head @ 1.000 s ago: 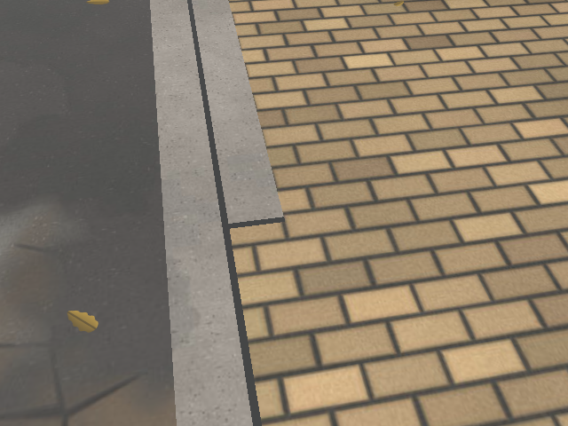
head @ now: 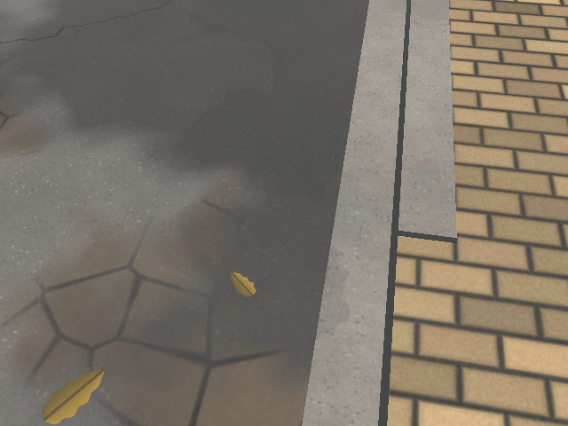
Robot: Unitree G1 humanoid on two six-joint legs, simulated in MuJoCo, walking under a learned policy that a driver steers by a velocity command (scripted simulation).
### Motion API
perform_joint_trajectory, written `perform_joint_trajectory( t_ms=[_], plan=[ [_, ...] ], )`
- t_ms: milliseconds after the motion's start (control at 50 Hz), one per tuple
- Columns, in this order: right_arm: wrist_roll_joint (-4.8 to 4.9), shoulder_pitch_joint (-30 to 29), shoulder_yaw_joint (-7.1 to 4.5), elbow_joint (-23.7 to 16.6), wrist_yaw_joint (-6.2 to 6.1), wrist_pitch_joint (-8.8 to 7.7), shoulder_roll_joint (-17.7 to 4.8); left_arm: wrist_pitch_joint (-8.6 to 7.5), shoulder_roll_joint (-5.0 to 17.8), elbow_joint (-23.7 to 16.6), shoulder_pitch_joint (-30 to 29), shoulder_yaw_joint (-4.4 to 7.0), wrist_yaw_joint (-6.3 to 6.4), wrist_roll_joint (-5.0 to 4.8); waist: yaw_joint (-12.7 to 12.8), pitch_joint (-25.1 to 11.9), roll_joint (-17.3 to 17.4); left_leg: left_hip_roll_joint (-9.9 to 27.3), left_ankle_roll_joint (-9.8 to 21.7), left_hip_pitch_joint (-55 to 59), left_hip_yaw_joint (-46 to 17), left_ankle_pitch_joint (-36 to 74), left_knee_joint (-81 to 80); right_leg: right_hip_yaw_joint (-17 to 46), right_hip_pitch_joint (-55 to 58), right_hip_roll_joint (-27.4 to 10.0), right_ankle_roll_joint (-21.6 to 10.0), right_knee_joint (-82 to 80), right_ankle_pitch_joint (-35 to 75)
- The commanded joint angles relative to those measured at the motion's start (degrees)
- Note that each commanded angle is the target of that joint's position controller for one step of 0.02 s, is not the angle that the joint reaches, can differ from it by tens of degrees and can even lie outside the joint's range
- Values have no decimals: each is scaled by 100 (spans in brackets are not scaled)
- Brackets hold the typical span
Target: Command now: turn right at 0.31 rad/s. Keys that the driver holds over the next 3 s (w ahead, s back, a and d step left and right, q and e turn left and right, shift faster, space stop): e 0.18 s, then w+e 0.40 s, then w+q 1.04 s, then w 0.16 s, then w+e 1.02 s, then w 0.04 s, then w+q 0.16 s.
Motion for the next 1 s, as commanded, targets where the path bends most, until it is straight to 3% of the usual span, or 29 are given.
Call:
perform_joint_trajectory(
  t_ms=[20, 80, 120, 140, 160, 180, 200, 220, 260, 320, 380, 420, 440, 460, 480, 500, 520, 540, 580, 600, 640, 700, 760, 840, 900, 940, 960, 980, 1000],
  plan=[
    [31, 35, -382, -451, -127, -19, -826, -108, 958, -533, -403, 260, 31, -12, -282, -378, -901, 273, -52, 443, -13, 433, 106, 1080, -391, -602, -687, -668, 1465],
    [47, 144, -438, -530, -117, 73, -696, -97, 942, -686, -383, 273, 47, -9, -273, -414, -861, 343, 37, 478, 6, 358, 133, 1346, -593, -577, -747, -551, 1192],
    [50, 244, -504, -540, -84, 66, -757, -58, 882, -801, -401, 271, 63, -35, -269, -414, -406, 665, 218, 639, -239, 409, -250, 1068, -912, -282, -555, -89, 907],
    [48, 361, -548, -519, -74, 59, -863, -33, 811, -851, -380, 259, 74, -43, -263, -430, 28, 1076, 452, 794, -663, 570, -608, 730, -1174, -24, -372, 408, 639],
    [51, 445, -599, -480, -70, 43, -1048, -4, 735, -893, -284, 249, 67, -35, -205, -442, 644, 1799, 858, 910, -1359, 1030, -1019, 260, -1408, 223, -174, 1078, 210],
    [50, 352, -595, -506, -96, 0, -1054, 25, 753, -924, -251, 274, 46, 4, -186, -506, 1074, 2517, 1334, 930, -1914, 1744, -1186, -36, -1636, 170, -38, 2080, -1267],
    [51, 541, -576, -508, -123, -56, -1035, 53, 876, -982, -367, 331, 17, -7, -324, -537, 775, 2878, 1631, 1024, -2223, 1606, -1402, 40, -2037, -16, 10, 3119, -1790],
    [74, 544, -577, -485, -143, -104, -1062, 82, 864, -1014, -409, 356, -13, -73, -285, -464, 363, 2847, 1571, 1049, -2153, 601, -1558, 146, -2330, -194, -11, 3526, -1600],
    [189, 403, -620, -410, -162, -174, -1197, 109, 672, -1094, -641, 278, -67, -109, -324, -93, 403, 2435, 1159, 974, -1594, -959, -1956, 59, -2584, -406, -58, 3049, -941],
    [191, 439, -653, -315, -130, -200, -1285, 43, 492, -1161, -742, 182, -192, -86, -414, -155, 571, 2026, 853, 780, -605, -858, -2059, -368, -1830, -334, -104, 2074, -717],
    [281, 467, -701, -169, -11, -242, -1428, -28, 494, -1110, -619, 165, -270, -88, -366, -209, 615, 1973, 778, 554, -48, -693, -1949, -746, -878, -141, -243, 989, -672],
    [364, 370, -695, -77, 55, -225, -1432, -42, 530, -911, -138, 204, -284, -84, -73, -260, 545, 1959, 636, 225, 262, -903, -1521, -1062, 15, 86, -381, 101, -44],
    [358, 408, -649, -38, 70, -228, -1282, -36, 631, -723, 273, 267, -260, -82, 76, -316, 422, 1828, 486, -143, 511, -989, -1042, -1189, 675, 300, -470, -119, -35],
    [284, 404, -541, -42, 89, -254, -976, -36, 923, -533, 931, 417, -210, -117, 343, -493, -24, 1543, 215, -741, 937, -736, 150, -815, 1626, 274, -696, -331, -219],
    [60, 86, -384, -323, 109, -303, -525, -87, 1590, -493, 1653, 577, -122, -107, 535, -487, -1584, 939, -321, -2385, 1262, -1838, 2824, 1598, 2475, -1161, -1306, -987, -72],
    [199, -183, -406, -699, 94, -458, -680, -276, 1903, -800, 1385, 568, -186, -28, 488, -588, -1506, 279, -446, -3941, 119, -2012, 3864, 4238, 2535, -2018, -2427, -2005, -1855],
    [417, -426, -484, -699, 124, -577, -1070, -399, 1426, -802, 1233, 449, -223, -30, 513, -207, -887, 639, -324, -4251, -312, -1511, 4101, 3961, 2383, -2054, -2423, -2256, -2063],
    [406, -327, -510, -636, 157, -648, -1186, -462, 1088, -792, 998, 328, -218, -27, 295, 84, -825, 799, -225, -4223, -319, -853, 3846, 3343, 2139, -1840, -2205, -2165, -1562],
    [117, -120, -532, -406, 147, -698, -1182, -455, 863, -883, 540, 228, -161, -2, -5, 207, -574, 984, -295, -3551, -302, -9, 3121, 2235, 1538, -1291, -1820, -2039, -93],
    [97, -14, -531, -288, 184, -677, -1147, -455, 792, -897, 444, 184, -110, 53, -97, 122, -633, 979, -358, -3248, -206, 337, 2929, 1800, 1413, -1127, -1696, -2087, 540],
    [119, -19, -445, -114, 227, -606, -921, -484, 853, -790, 536, 186, -35, 78, -58, -14, -526, 911, -496, -2974, 1, 962, 2489, 1140, 1371, -968, -1569, -2107, 1765],
    [215, -512, -289, -127, 260, -556, -617, -495, 898, -556, 807, 173, 26, 50, 157, 72, -492, 801, -507, -2576, 167, 1814, 1335, 413, 1224, -739, -1290, -2171, 2330],
    [324, -1086, -208, -227, 368, -571, -532, -527, 965, -345, 1079, 171, 34, 49, 401, 341, -558, 712, -367, -2271, 292, 2367, 449, 156, 1148, -806, -1218, -2439, 1926],
    [351, -1389, -190, -341, 525, -611, -584, -515, 1024, -109, 1223, 201, 21, 22, 409, 537, -432, 577, -26, -2372, 253, 2137, -135, -73, 1829, -1134, -1191, -2313, 2449],
    [297, -968, -286, -276, 549, -596, -800, -436, 1174, -101, 1148, 247, 98, 56, 100, -32, -672, 126, 304, -1644, 527, 1386, -96, -364, 2411, -1160, -1005, -1338, 5416],
    [303, 360, -488, 22, 458, -535, -1166, -325, 1259, -181, 994, 250, 166, 105, -636, -890, -674, -202, 625, 164, 686, 1370, -247, -680, 2103, -933, -764, 588, 6795],
    [298, 1284, -585, 145, 365, -471, -1476, -356, 1133, -330, 1047, 183, 198, 213, -986, -1543, -210, 597, 957, 2124, -486, 1493, -16, -702, 624, -791, -592, 2236, 5183],
    [320, 1523, -663, 197, 387, -506, -1869, -474, 345, -440, 1839, -53, 55, 235, -407, -2340, 1382, 2181, 2195, 4252, -3841, 107, -356, -326, -1943, 497, -118, 4601, -605],
    [357, 1640, -561, 215, 337, -474, -1304, -671, 869, -477, 1178, 12, -32, 81, -876, -2538, 809, 2161, 2033, 4315, -4586, -544, -1186, 502, -2501, 517, -193, 5145, -1224]
  ],
)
